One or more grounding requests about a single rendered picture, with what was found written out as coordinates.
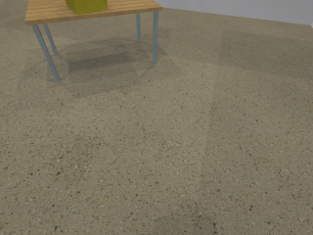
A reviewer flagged table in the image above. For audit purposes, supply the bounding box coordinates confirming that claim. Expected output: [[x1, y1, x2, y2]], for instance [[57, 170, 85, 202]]
[[24, 0, 162, 82]]

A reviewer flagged carton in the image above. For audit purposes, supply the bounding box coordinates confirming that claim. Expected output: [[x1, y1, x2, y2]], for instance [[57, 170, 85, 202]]
[[66, 0, 109, 15]]

